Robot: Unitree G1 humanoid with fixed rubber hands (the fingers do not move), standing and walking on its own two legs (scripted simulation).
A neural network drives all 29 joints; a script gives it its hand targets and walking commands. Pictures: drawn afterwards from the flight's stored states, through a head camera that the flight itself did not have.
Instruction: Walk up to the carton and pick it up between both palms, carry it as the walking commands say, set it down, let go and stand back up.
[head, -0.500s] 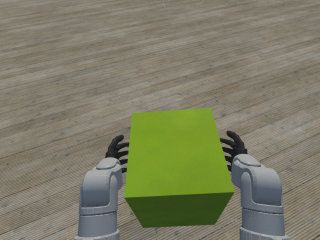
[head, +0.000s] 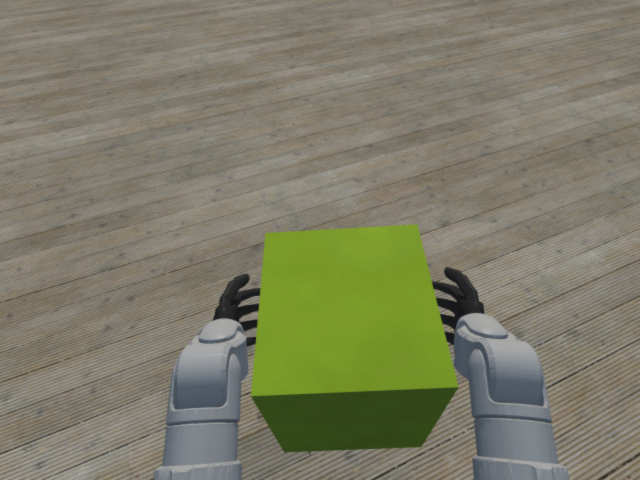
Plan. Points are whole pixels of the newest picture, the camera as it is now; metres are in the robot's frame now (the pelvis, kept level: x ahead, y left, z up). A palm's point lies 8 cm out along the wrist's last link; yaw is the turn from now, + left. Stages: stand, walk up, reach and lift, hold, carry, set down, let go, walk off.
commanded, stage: carry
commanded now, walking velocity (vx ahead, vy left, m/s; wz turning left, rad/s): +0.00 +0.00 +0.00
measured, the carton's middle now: (346, 344) +0.29 -0.01 -0.01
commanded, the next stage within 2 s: none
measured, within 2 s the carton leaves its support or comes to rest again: neither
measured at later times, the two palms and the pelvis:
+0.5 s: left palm (231, 331) +0.27 +0.14 +0.06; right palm (471, 332) +0.27 -0.15 +0.06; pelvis +0.00 +0.00 +0.00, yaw +0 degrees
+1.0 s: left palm (243, 319) +0.29 +0.13 +0.06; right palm (476, 319) +0.29 -0.16 +0.06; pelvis +0.02 -0.01 +0.00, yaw +0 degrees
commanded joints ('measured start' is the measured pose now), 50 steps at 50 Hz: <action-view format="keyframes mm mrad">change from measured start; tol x16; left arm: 1 -494 -880 -575 -195 -328 -93 -221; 13 -529 -876 -600 -239 -346 -70 -199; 14 -454 -830 -484 -41 -254 -88 -205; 15 -528 -866 -577 -221 -335 -86 -199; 16 -456 -836 -496 -55 -258 -80 -198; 20 -529 -893 -599 -266 -366 -52 -194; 21 -451 -847 -497 -96 -270 -65 -195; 37 -461 -858 -588 -252 -327 -54 -195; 49 -409 -837 -459 -46 -251 -100 -204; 50 -476 -884 -601 -267 -345 -87 -195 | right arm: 1 -496 901 652 -169 295 -55 223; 9 -502 855 668 -220 310 -27 211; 14 -426 833 546 16 228 -45 228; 18 -506 874 682 -227 351 -19 219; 27 -414 855 606 -104 257 -24 206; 30 -484 869 693 -285 328 -6 204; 33 -406 821 580 -79 246 -13 211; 41 -488 886 674 -233 336 -11 212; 42 -438 841 564 -28 228 -31 215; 50 -492 863 673 -253 327 -47 204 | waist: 1 -8 4 -294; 50 -11 43 -278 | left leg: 1 190 116 -107 -65 71 6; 18 135 128 -153 -191 -273 -14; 25 228 101 -100 -89 36 -4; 50 241 90 -86 -53 53 -10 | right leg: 1 58 -86 88 -111 16 -21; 18 -20 -44 75 -128 -140 -35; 50 9 -89 98 -104 50 -39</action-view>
